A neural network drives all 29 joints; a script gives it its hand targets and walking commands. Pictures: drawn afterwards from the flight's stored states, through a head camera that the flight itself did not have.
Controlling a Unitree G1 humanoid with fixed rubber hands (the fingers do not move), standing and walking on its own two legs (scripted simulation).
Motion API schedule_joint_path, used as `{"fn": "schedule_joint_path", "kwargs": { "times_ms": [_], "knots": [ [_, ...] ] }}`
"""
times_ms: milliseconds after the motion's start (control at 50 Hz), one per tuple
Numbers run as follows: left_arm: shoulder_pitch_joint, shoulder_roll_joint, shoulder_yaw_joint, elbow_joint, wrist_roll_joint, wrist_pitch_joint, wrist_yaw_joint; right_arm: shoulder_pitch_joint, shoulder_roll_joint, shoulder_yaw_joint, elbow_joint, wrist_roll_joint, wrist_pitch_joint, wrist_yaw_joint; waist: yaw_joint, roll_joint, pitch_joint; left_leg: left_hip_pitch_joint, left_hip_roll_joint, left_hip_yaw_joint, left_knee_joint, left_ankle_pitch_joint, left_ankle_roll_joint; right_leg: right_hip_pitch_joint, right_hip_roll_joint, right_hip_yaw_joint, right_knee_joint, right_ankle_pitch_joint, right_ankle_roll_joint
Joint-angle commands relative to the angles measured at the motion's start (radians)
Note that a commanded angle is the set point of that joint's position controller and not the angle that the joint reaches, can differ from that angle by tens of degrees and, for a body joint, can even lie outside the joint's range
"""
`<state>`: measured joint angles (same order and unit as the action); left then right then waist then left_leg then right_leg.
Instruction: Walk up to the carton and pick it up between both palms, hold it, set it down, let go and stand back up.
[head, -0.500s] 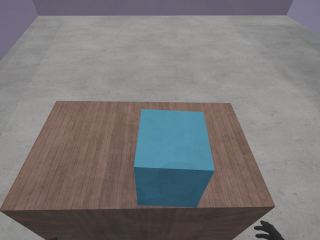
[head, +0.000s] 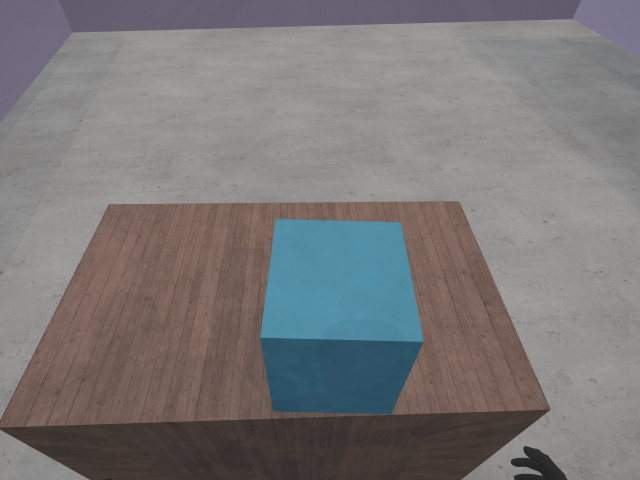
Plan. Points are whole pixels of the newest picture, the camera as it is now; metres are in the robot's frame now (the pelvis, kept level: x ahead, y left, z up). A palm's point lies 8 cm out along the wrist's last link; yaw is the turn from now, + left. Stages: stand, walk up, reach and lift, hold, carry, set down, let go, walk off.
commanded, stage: stand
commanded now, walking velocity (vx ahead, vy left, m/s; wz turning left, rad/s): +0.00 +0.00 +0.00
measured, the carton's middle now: (335, 319) +0.38 -0.02 -0.07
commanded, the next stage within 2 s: none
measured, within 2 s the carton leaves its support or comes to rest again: neither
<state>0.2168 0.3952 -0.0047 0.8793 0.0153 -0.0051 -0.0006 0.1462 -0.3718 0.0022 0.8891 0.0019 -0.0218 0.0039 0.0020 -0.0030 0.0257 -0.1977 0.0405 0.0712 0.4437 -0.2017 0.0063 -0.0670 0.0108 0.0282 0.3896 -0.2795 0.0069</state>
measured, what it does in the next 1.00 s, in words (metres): stands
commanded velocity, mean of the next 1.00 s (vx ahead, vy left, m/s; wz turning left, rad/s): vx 0.00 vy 0.00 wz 0.00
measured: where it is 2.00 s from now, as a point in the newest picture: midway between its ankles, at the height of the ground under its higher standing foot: outside the picture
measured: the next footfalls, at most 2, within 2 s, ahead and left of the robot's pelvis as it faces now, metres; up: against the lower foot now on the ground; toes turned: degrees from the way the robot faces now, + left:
none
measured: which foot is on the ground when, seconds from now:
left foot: down 0.00-1.00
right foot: down 0.00-1.00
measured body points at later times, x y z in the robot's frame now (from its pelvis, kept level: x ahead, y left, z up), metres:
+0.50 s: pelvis +0.00 +0.00 +0.00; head +0.00 +0.00 +0.45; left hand +0.09 +0.31 -0.11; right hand +0.12 -0.30 -0.10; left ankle +0.03 +0.12 -0.74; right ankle -0.04 -0.13 -0.74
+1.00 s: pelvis -0.01 +0.00 +0.00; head -0.01 +0.00 +0.45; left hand +0.08 +0.31 -0.11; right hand +0.11 -0.30 -0.10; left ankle +0.03 +0.12 -0.74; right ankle -0.04 -0.13 -0.74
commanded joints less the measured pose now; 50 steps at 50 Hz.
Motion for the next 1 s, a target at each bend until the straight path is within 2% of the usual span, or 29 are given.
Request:
{"fn": "schedule_joint_path", "kwargs": {
  "times_ms": [0,20,40,60,80,120,140,160,200,240,260,320,360,400,420,440,460,480,520,560,640,680,700,740,840,880,920,960,980],
  "knots": [
    [-0.057,0.173,0.036,-0.006,0.006,-0.023,0.009,-0.056,-0.176,-0.044,-0.007,-0.009,-0.012,-0.016,-0.003,0.005,-0.010,0.098,0.108,-0.132,-0.067,0.171,0.051,-0.110,-0.121,0.064,-0.079,0.194,-0.036],
    [-0.055,0.182,0.039,-0.012,0.000,-0.027,0.006,-0.048,-0.186,-0.042,-0.007,-0.017,-0.002,-0.012,-0.006,0.050,-0.036,0.114,0.089,-0.107,-0.065,0.193,0.045,-0.090,-0.117,0.079,-0.074,0.223,-0.028],
    [-0.061,0.191,0.041,-0.007,0.008,-0.028,0.013,-0.059,-0.166,-0.036,-0.007,-0.016,-0.001,-0.009,0.002,0.000,-0.016,0.102,0.100,-0.119,-0.075,0.206,0.038,-0.099,-0.120,0.059,-0.074,0.201,-0.034],
    [-0.081,0.185,0.047,-0.015,0.003,-0.027,0.009,-0.062,-0.184,-0.049,-0.008,-0.020,-0.008,-0.014,-0.007,0.036,-0.011,0.105,0.090,-0.102,-0.074,0.184,0.037,-0.094,-0.117,0.080,-0.091,0.228,-0.035],
    [-0.075,0.183,0.042,-0.012,0.007,-0.027,0.009,-0.054,-0.202,-0.048,-0.003,-0.019,-0.009,-0.012,-0.003,-0.011,-0.052,0.113,0.088,-0.111,-0.077,0.158,0.035,-0.079,-0.114,0.061,-0.084,0.222,-0.026],
    [-0.055,0.214,0.054,0.008,0.002,-0.029,0.013,-0.043,-0.160,-0.035,-0.002,-0.016,-0.007,-0.003,-0.012,0.005,-0.039,0.099,0.089,-0.135,-0.098,0.216,0.035,-0.068,-0.109,0.059,-0.075,0.232,-0.033],
    [-0.024,0.197,0.050,0.007,-0.011,-0.035,0.009,-0.027,-0.196,-0.044,0.007,-0.021,-0.011,-0.005,0.001,0.066,-0.039,0.123,0.092,-0.111,-0.071,0.203,0.041,-0.076,-0.122,0.093,-0.082,0.239,-0.033],
    [-0.037,0.203,0.051,-0.004,-0.005,-0.028,0.007,-0.012,-0.194,-0.047,0.022,-0.017,-0.012,-0.004,-0.002,0.012,-0.053,0.122,0.096,-0.105,-0.055,0.220,0.043,-0.083,-0.125,0.079,-0.085,0.253,-0.034],
    [-0.057,0.187,0.050,0.013,-0.006,-0.027,0.007,-0.045,-0.184,-0.043,0.007,-0.018,-0.018,-0.015,-0.004,0.036,-0.036,0.080,0.097,-0.123,-0.078,0.207,0.040,-0.057,-0.132,0.075,-0.074,0.227,-0.034],
    [-0.046,0.190,0.053,0.017,-0.003,-0.028,0.006,-0.020,-0.189,-0.048,0.017,-0.016,-0.015,-0.011,0.003,-0.017,-0.025,0.089,0.089,-0.123,-0.079,0.189,0.043,-0.070,-0.127,0.073,-0.062,0.239,-0.040],
    [-0.061,0.156,0.036,0.008,0.000,-0.027,0.003,-0.047,-0.200,-0.040,0.017,-0.016,-0.009,-0.011,0.002,0.066,-0.041,0.074,0.091,-0.114,-0.068,0.170,0.037,-0.070,-0.128,0.081,-0.069,0.246,-0.040],
    [-0.045,0.189,0.040,0.019,-0.001,-0.031,0.006,-0.031,-0.158,-0.031,0.011,-0.016,-0.009,-0.007,-0.004,-0.008,-0.016,0.105,0.107,-0.121,-0.079,0.185,0.045,-0.106,-0.127,0.072,-0.074,0.204,-0.041],
    [-0.083,0.191,0.044,0.018,-0.005,-0.022,0.005,-0.055,-0.190,-0.043,0.011,-0.014,-0.008,-0.005,-0.008,0.068,-0.062,0.091,0.091,-0.099,-0.085,0.157,0.038,-0.055,-0.135,0.092,-0.092,0.266,-0.041],
    [-0.078,0.188,0.042,0.025,0.003,-0.027,0.006,-0.033,-0.201,-0.047,0.026,-0.017,-0.003,-0.009,-0.015,-0.001,-0.024,0.127,0.104,-0.116,-0.099,0.168,0.039,-0.108,-0.125,0.084,-0.096,0.167,-0.037],
    [-0.051,0.162,0.033,0.003,-0.008,-0.032,0.004,-0.037,-0.215,-0.051,0.028,-0.014,-0.008,-0.009,0.002,0.044,-0.047,0.125,0.091,-0.112,-0.086,0.170,0.043,-0.073,-0.122,0.072,-0.090,0.214,-0.028],
    [-0.063,0.184,0.039,0.020,-0.005,-0.032,0.011,-0.050,-0.183,-0.041,0.026,-0.023,-0.010,-0.009,0.011,0.004,-0.024,0.089,0.105,-0.124,-0.075,0.188,0.046,-0.084,-0.127,0.078,-0.088,0.231,-0.038],
    [-0.086,0.174,0.033,0.026,-0.002,-0.033,0.014,-0.036,-0.153,-0.033,0.006,-0.022,-0.009,-0.010,-0.028,0.023,-0.014,0.086,0.095,-0.121,-0.101,0.197,0.042,-0.093,-0.131,0.079,-0.083,0.246,-0.037],
    [-0.078,0.200,0.041,0.032,-0.002,-0.032,0.010,-0.055,-0.165,-0.037,0.026,-0.013,-0.013,-0.009,-0.004,-0.009,-0.003,0.071,0.110,-0.145,-0.095,0.205,0.051,-0.090,-0.126,0.070,-0.075,0.242,-0.036],
    [-0.039,0.179,0.039,0.033,-0.003,-0.020,0.010,-0.041,-0.167,-0.042,0.006,-0.011,-0.009,-0.011,-0.008,0.075,-0.044,0.078,0.098,-0.123,-0.083,0.182,0.048,-0.042,-0.136,0.082,-0.095,0.253,-0.039],
    [-0.085,0.156,0.036,0.022,-0.005,-0.028,0.006,-0.036,-0.192,-0.050,0.026,-0.016,-0.018,-0.013,-0.007,-0.014,-0.027,0.068,0.089,-0.121,-0.109,0.142,0.037,-0.053,-0.126,0.077,-0.083,0.244,-0.033],
    [-0.057,0.186,0.045,0.051,-0.006,-0.028,0.006,-0.028,-0.200,-0.044,0.043,-0.009,-0.002,-0.007,0.008,0.049,-0.055,0.138,0.099,-0.112,-0.091,0.229,0.048,-0.053,-0.129,0.080,-0.099,0.237,-0.026],
    [-0.070,0.196,0.046,0.053,-0.002,-0.027,0.010,-0.037,-0.191,-0.044,0.024,-0.013,-0.010,-0.006,-0.016,-0.002,-0.044,0.125,0.101,-0.112,-0.085,0.220,0.037,-0.091,-0.119,0.065,-0.089,0.278,-0.030],
    [-0.055,0.194,0.048,0.052,-0.009,-0.030,0.013,-0.040,-0.189,-0.042,0.025,-0.026,-0.011,-0.004,0.010,-0.008,-0.054,0.113,0.098,-0.115,-0.097,0.199,0.043,-0.054,-0.120,0.056,-0.089,0.223,-0.027],
    [-0.067,0.197,0.047,0.046,-0.009,-0.021,0.004,-0.051,-0.204,-0.052,0.016,-0.016,-0.008,-0.003,-0.009,0.043,-0.027,0.107,0.100,-0.114,-0.105,0.186,0.040,-0.071,-0.118,0.070,-0.095,0.222,-0.024],
    [-0.059,0.180,0.044,0.052,-0.002,-0.027,0.002,-0.043,-0.213,-0.048,0.038,-0.020,-0.015,-0.006,0.000,0.032,-0.046,0.122,0.103,-0.101,-0.108,0.183,0.036,-0.067,-0.125,0.057,-0.096,0.225,-0.021],
    [-0.044,0.204,0.051,0.058,-0.010,-0.021,0.010,-0.053,-0.182,-0.042,0.038,-0.012,-0.011,-0.003,0.008,-0.025,-0.061,0.115,0.113,-0.134,-0.107,0.190,0.036,-0.055,-0.118,0.056,-0.094,0.216,-0.032],
    [-0.060,0.170,0.038,0.058,0.000,-0.024,0.005,-0.036,-0.192,-0.044,0.037,-0.010,-0.011,-0.003,-0.002,0.077,-0.047,0.097,0.102,-0.122,-0.113,0.149,0.038,-0.064,-0.131,0.084,-0.100,0.197,-0.032],
    [-0.088,0.190,0.044,0.054,0.000,-0.026,0.005,-0.044,-0.194,-0.041,0.043,-0.012,-0.012,-0.008,-0.007,-0.024,-0.038,0.099,0.108,-0.123,-0.117,0.161,0.036,-0.064,-0.126,0.070,-0.098,0.225,-0.026],
    [-0.075,0.167,0.041,0.046,0.006,-0.022,0.011,-0.050,-0.200,-0.046,0.035,-0.017,-0.016,-0.008,-0.005,-0.003,-0.023,0.115,0.111,-0.113,-0.102,0.171,0.039,-0.087,-0.127,0.052,-0.096,0.245,-0.028]
  ]
}}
